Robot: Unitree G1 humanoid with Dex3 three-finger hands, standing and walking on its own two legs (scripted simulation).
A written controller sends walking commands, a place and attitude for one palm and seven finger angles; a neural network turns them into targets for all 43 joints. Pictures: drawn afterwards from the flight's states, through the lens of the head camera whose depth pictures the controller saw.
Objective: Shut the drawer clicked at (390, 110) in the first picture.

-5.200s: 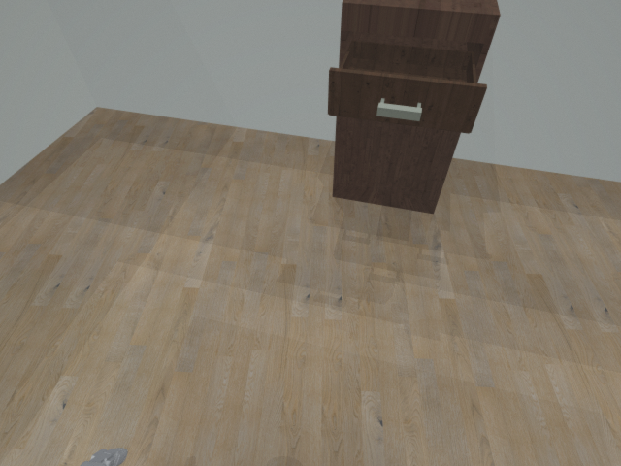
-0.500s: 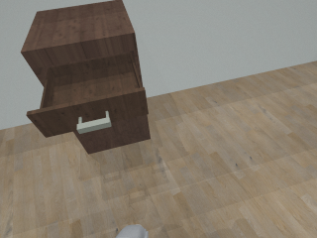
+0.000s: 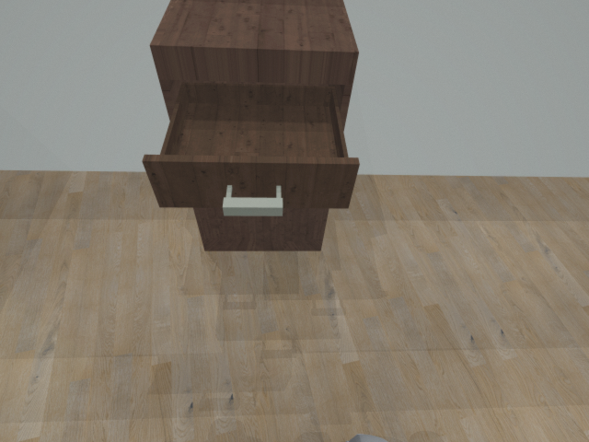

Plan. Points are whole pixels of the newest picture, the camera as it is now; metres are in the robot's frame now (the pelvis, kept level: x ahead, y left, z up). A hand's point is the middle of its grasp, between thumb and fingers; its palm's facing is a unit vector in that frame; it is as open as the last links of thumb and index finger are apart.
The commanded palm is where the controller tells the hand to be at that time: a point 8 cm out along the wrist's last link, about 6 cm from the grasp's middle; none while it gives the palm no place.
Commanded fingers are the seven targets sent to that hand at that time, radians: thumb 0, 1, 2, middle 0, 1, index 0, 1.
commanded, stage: take the last steps up to it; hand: left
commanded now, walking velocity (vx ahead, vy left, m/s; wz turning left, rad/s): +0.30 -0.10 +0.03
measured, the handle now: (253, 198) +0.57 +0.13 -0.09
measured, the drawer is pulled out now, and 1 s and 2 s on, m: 0.29 0.29 0.29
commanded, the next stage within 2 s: come to a stop and stand still in 0.94 s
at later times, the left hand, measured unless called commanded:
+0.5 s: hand out of the picture -0.03 +0.13 -0.17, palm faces +0.15 -0.98 -0.13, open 7.3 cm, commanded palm none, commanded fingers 0.00 0.90 0.90 -0.20 -0.30 -0.20 -0.30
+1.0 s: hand (226, 321) +0.34 +0.15 -0.17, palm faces -0.04 -0.97 -0.22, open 7.4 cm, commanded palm none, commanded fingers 0.00 0.90 0.90 -0.20 -0.30 -0.20 -0.30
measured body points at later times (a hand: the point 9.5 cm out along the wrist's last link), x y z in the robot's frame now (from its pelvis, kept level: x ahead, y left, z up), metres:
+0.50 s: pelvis +0.06 -0.01 +0.00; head +0.07 +0.00 +0.45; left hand -0.03 +0.18 -0.16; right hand +0.09 -0.25 -0.15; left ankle +0.10 +0.12 -0.72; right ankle +0.01 -0.13 -0.74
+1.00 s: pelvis +0.22 -0.04 -0.01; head +0.24 -0.05 +0.43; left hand +0.34 +0.20 -0.15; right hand +0.13 -0.24 -0.17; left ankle +0.11 +0.11 -0.74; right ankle +0.32 -0.16 -0.74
